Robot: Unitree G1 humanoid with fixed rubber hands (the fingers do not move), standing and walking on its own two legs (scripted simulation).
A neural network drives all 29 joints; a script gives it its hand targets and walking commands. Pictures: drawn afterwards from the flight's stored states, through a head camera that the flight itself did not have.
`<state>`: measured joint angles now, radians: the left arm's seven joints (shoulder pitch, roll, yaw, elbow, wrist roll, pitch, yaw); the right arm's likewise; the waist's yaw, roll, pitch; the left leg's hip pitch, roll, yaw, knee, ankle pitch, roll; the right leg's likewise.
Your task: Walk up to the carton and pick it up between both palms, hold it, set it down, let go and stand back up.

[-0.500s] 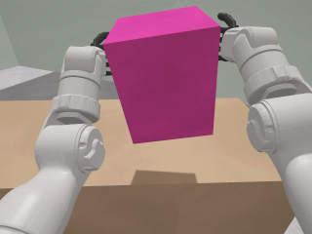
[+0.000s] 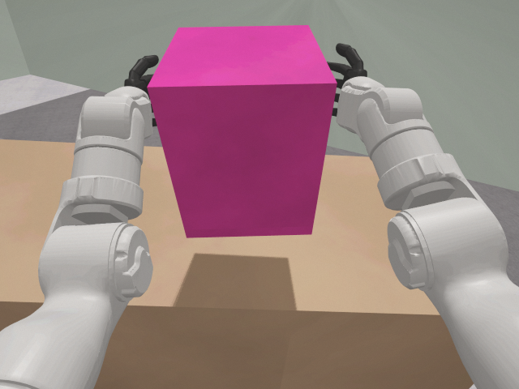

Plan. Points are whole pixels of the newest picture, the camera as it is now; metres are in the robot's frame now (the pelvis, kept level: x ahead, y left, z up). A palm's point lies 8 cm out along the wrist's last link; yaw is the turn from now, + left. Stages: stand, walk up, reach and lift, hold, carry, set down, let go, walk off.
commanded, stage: hold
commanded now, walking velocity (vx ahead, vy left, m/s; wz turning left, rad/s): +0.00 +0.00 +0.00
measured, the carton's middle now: (246, 133) +0.42 +0.03 +0.27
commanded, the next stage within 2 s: none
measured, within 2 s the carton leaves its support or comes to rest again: neither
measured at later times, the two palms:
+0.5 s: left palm (139, 112) +0.37 +0.18 +0.32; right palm (359, 91) +0.36 -0.11 +0.36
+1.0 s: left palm (158, 101) +0.37 +0.15 +0.34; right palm (385, 82) +0.36 -0.14 +0.38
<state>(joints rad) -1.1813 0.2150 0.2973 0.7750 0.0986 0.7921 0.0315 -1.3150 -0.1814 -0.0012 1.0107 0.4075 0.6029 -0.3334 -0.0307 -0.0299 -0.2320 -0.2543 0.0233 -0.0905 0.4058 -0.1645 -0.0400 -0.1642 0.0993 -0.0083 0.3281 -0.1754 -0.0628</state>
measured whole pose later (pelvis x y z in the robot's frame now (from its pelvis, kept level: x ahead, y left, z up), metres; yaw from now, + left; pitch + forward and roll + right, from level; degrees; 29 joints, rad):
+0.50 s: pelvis +0.01 +0.04 +0.00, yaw -2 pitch -3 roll -2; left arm -0.97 0.03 0.36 0.26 0.28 1.04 0.02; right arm -1.23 -0.24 0.07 0.78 0.51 0.74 -0.31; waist -0.09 0.00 -0.19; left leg -0.15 -0.01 -0.05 0.42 -0.21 0.02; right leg -0.04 0.07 0.05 0.28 -0.18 -0.02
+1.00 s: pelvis -0.01 +0.01 +0.00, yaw -2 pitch +1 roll -1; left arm -1.28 0.14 0.36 0.96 0.17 0.78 0.05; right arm -1.48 -0.26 -0.03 1.29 0.32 0.63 -0.24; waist 0.00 0.01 -0.29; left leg -0.27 0.02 -0.06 0.40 -0.15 -0.03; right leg -0.20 0.10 0.03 0.35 -0.16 -0.05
